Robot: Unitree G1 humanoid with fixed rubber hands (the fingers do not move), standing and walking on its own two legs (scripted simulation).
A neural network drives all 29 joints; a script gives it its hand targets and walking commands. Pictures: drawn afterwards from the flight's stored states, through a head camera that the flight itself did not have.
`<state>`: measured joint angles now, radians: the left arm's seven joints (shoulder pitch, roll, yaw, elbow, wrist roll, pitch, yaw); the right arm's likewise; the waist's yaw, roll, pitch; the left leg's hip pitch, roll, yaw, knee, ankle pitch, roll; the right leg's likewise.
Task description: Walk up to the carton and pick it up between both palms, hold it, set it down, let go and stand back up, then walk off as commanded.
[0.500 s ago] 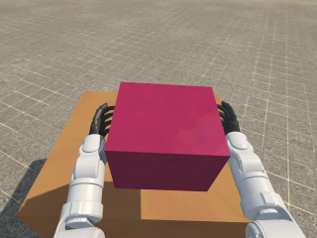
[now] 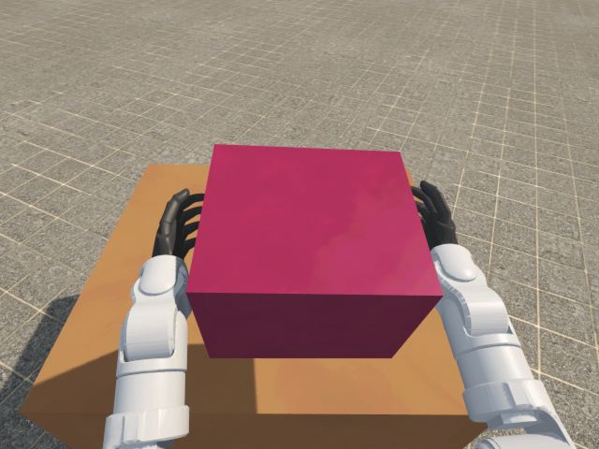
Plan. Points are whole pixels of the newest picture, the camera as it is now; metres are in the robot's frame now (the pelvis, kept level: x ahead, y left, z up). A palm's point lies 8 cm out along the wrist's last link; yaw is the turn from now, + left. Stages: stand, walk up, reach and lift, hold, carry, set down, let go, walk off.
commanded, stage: reach and lift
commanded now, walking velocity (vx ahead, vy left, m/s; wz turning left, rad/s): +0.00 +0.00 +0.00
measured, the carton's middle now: (305, 254) +0.36 -0.01 +0.10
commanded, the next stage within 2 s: hold in 0.72 s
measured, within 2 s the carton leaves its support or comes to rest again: neither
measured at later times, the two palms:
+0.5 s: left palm (164, 237) +0.35 +0.17 +0.16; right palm (436, 224) +0.35 -0.17 +0.16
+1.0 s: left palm (150, 237) +0.34 +0.18 +0.17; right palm (430, 213) +0.35 -0.16 +0.18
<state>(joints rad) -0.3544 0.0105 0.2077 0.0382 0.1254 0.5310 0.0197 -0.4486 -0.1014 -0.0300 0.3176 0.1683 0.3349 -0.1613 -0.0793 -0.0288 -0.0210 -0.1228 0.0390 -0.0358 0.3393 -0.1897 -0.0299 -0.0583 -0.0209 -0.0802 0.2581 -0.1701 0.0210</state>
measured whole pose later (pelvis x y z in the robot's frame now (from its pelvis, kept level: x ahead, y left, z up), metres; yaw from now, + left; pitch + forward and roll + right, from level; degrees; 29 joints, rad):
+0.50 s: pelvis -0.01 +0.00 +0.00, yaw +0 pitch -2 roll -1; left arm -0.51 0.02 0.27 0.21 0.17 0.56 0.00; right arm -0.61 -0.11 -0.07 0.52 0.16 0.34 -0.15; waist -0.06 -0.03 -0.05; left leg -0.12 0.04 -0.03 0.33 -0.16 -0.03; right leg -0.07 -0.02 -0.07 0.27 -0.16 0.02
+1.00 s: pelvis -0.01 +0.00 +0.00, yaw +0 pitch -3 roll -1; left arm -0.48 0.02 0.28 0.07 0.18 0.66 -0.02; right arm -0.62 -0.11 -0.04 0.44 0.22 0.42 -0.18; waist -0.07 -0.03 -0.05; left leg -0.11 0.03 -0.04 0.33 -0.17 -0.03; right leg -0.05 -0.02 -0.08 0.27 -0.17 0.01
